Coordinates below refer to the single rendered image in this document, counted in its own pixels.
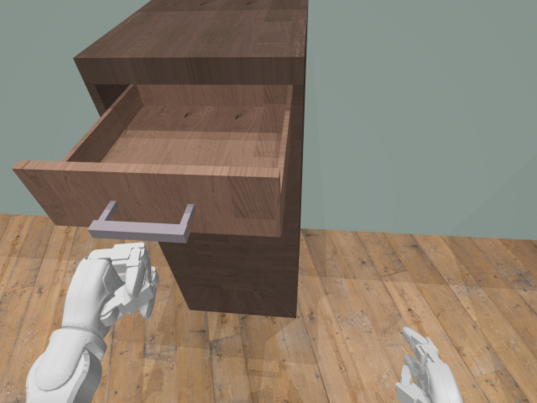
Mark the handle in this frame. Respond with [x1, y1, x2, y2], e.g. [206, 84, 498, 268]
[87, 201, 196, 243]

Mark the drawer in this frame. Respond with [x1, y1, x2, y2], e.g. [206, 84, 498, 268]
[12, 85, 293, 238]

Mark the cabinet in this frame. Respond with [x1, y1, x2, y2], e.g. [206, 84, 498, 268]
[73, 0, 308, 318]

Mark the robot left hand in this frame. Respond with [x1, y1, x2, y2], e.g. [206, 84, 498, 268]
[61, 243, 159, 339]

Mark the robot left forearm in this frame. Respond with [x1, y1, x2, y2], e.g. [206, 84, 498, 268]
[25, 327, 107, 403]

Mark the robot right hand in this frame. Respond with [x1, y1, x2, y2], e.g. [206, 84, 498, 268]
[396, 327, 463, 403]

